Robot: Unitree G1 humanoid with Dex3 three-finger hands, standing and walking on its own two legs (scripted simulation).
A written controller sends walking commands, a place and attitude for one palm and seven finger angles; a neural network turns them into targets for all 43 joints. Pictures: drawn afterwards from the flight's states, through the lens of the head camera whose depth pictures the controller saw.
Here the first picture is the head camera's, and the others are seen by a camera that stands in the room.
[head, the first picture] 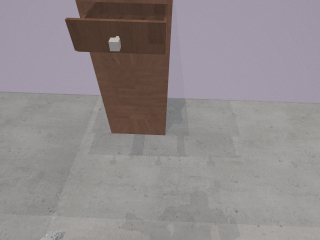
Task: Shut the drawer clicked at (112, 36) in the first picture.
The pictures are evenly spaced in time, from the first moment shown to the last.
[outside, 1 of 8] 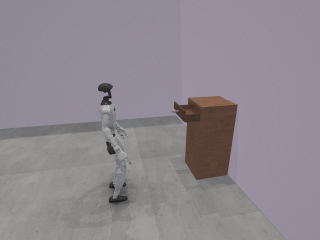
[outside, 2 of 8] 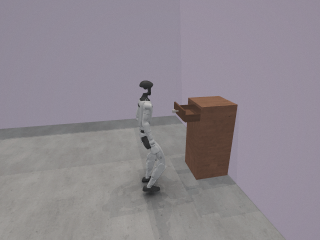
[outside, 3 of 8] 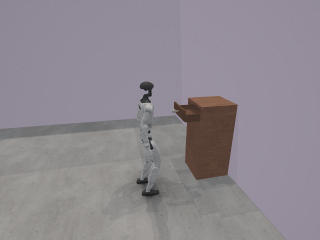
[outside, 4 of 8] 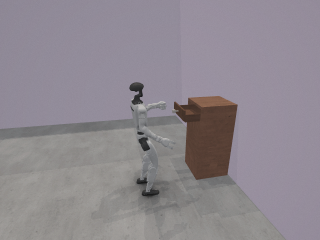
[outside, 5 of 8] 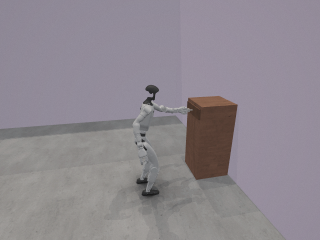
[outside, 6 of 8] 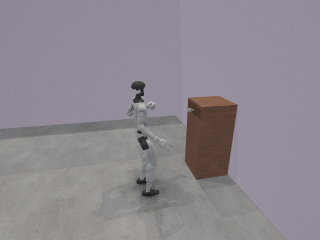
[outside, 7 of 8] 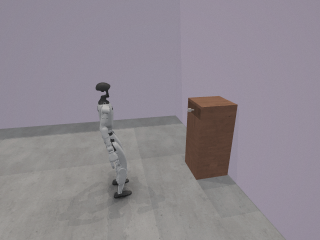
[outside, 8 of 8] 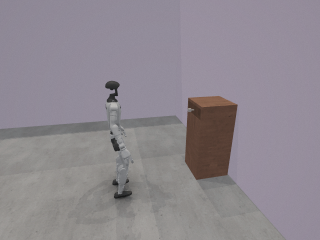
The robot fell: no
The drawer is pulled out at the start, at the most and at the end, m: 0.20 0.20 0.00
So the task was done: yes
